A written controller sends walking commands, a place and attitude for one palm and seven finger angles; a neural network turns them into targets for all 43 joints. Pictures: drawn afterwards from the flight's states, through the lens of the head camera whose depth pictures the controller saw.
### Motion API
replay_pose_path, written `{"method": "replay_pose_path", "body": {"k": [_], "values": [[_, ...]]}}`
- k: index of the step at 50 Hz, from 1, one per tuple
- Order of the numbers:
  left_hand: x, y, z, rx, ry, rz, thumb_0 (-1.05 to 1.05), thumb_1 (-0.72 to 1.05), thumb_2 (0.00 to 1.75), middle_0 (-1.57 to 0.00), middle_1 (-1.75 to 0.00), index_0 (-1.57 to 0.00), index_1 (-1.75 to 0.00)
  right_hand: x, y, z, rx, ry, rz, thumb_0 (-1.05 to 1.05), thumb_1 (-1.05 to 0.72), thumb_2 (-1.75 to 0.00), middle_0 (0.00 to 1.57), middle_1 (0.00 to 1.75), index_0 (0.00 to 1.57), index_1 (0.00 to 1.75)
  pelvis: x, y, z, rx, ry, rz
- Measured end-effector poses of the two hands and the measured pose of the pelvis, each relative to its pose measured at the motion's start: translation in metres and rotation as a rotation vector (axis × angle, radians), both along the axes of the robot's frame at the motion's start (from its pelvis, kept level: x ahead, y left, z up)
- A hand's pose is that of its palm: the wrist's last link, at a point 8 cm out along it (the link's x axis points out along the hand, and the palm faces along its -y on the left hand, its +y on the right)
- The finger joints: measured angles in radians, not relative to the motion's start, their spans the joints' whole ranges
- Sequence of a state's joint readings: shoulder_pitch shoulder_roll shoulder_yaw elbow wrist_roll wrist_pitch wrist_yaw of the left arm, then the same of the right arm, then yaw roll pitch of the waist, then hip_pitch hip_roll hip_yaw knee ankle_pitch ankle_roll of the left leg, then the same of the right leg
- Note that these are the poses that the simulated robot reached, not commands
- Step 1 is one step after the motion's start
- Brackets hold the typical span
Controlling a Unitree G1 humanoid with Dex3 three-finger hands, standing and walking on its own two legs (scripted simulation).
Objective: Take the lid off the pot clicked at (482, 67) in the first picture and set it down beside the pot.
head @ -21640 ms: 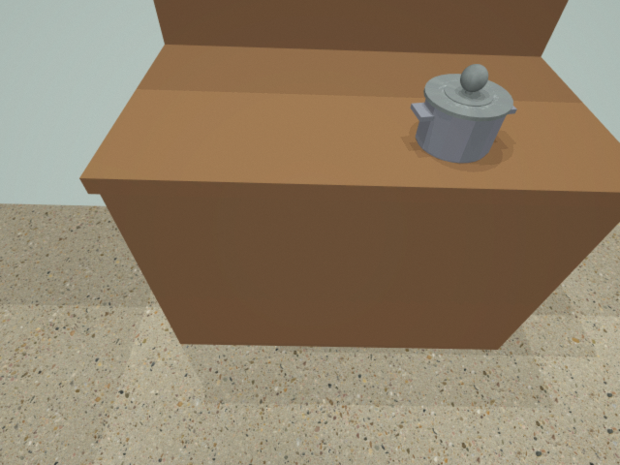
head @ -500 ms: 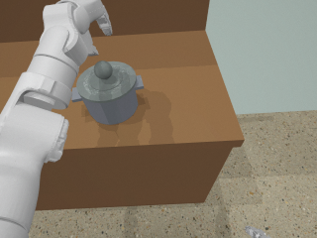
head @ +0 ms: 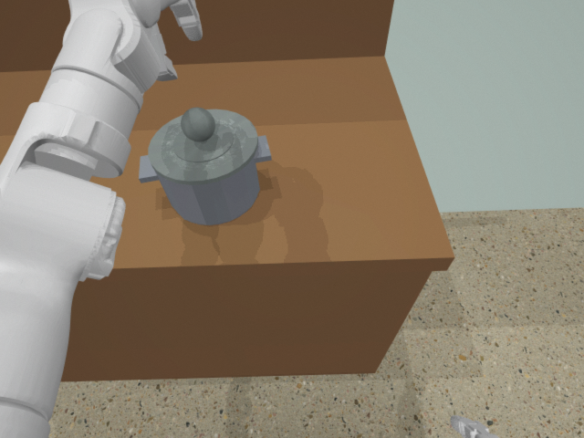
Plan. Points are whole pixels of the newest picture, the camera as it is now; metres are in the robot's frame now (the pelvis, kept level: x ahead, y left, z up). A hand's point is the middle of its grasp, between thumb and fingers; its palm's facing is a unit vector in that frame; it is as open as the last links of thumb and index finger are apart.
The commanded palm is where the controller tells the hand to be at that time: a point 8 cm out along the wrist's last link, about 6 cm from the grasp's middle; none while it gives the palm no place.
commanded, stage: draw the hand back to the body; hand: left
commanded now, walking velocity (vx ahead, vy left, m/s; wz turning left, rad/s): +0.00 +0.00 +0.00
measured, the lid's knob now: (198, 124) +0.52 +0.13 +0.15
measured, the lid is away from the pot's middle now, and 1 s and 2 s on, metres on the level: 0.01 0.01 0.01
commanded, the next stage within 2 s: none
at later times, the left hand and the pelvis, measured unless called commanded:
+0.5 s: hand (141, 82) +0.45 +0.16 +0.26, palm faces -0.17 -0.08 -0.98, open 9.9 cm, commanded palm +0.41 +0.17 +0.32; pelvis +0.00 +0.00 +0.00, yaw -1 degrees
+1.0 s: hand (140, 82) +0.39 +0.13 +0.30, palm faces +0.17 -0.97 -0.19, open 9.5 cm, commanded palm +0.34 +0.19 +0.29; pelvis +0.01 -0.02 +0.00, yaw -5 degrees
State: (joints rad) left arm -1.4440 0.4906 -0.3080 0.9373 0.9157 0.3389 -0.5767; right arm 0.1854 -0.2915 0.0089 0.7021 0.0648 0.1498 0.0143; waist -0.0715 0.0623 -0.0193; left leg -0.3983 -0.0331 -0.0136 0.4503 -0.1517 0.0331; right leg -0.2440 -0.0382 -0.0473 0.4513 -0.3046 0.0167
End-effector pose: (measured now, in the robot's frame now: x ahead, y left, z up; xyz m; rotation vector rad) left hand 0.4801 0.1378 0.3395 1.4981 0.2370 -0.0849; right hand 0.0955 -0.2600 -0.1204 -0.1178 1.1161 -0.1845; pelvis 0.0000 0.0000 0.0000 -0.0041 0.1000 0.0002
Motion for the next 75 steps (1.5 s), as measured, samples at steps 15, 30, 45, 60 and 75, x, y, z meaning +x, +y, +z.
{"method": "replay_pose_path", "body": {"k": [15, 30, 45, 60, 75], "values": [[-0.01, 0.005, -0.002, -0.008, -0.018, -0.023, 0.0, -0.17, 1.2, -0.78, -0.21, -0.78, -0.22, 0.0, 0.005, -0.001, 0.025, -0.016, -0.001, 0.01, -0.91, -0.9, 0.2, 0.3, 0.19, 0.3, 0.0, 0.002, 0.0, 0.002, -0.009, -0.011], [-0.058, 0.034, -0.03, -0.015, -0.038, -0.035, 0.0, -0.17, 1.2, -0.79, -0.21, -0.78, -0.22, 0.074, 0.025, 0.022, 0.055, -0.205, 0.109, 0.01, -0.91, -0.9, 0.2, 0.3, 0.19, 0.3, -0.007, 0.0, -0.001, 0.001, -0.058, -0.002], [-0.104, 0.032, -0.039, -1.241, -0.736, -0.355, 0.0, -0.1, 1.18, -0.75, -0.22, -0.74, -0.22, 0.051, 0.021, 0.03, -0.016, -0.265, 0.071, 0.01, -0.9, -0.9, 0.2, 0.3, 0.2, 0.3, 0.004, -0.015, 0.0, -0.002, -0.118, -0.071], [-0.155, 0.056, -0.052, -1.191, -0.851, -0.285, 0.01, 0.25, 1.08, -0.55, -0.25, -0.55, -0.25, 0.055, -0.019, 0.029, -0.069, -0.269, 0.025, 0.01, -0.91, -0.9, 0.2, 0.3, 0.19, 0.3, 0.017, -0.025, -0.001, 0.003, -0.13, -0.074], [-0.202, 0.067, -0.068, -1.167, -0.841, -0.233, 0.01, 0.66, 0.97, -0.33, -0.28, -0.33, -0.29, 0.104, 0.014, 0.049, -0.012, -0.416, 0.124, 0.01, -0.91, -0.9, 0.2, 0.3, 0.2, 0.3, 0.013, -0.027, 0.001, 0.0, -0.157, -0.054]]}}
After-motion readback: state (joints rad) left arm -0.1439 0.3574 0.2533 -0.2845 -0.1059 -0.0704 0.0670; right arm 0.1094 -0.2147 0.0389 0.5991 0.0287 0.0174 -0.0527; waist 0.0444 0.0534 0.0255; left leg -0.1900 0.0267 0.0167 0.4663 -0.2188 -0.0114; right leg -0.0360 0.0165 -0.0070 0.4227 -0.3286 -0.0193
